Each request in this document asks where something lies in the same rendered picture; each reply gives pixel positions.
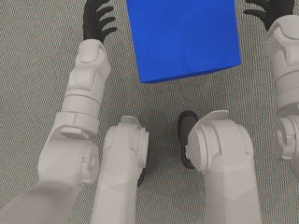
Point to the carton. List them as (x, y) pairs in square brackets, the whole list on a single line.
[(175, 39)]

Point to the robot thigh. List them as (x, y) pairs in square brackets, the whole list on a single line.
[(114, 201), (232, 196)]

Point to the left robot hand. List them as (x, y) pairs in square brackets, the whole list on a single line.
[(92, 26)]

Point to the robot left forearm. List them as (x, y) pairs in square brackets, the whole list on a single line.
[(78, 118)]

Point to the robot right forearm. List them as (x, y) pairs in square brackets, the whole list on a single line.
[(282, 47)]

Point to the right robot thigh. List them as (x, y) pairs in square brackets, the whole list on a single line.
[(232, 196)]

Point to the left robot upper arm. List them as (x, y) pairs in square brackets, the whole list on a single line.
[(66, 166)]

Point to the right robot hand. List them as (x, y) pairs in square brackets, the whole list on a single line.
[(274, 9)]

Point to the left robot thigh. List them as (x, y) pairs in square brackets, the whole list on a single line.
[(114, 201)]

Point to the right robot upper arm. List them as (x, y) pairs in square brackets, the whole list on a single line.
[(285, 142)]

